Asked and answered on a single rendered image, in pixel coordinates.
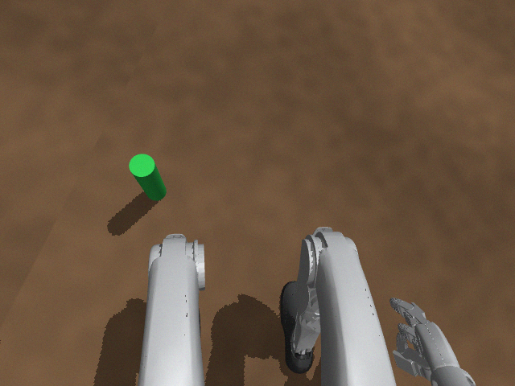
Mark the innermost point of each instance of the right robot foot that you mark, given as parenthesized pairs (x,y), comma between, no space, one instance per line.
(295,362)

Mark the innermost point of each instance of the right robot hand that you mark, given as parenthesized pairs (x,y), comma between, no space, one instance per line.
(431,348)

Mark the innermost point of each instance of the right robot arm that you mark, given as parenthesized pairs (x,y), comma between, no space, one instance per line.
(451,376)

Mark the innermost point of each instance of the can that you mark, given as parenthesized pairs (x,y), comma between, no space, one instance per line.
(143,168)

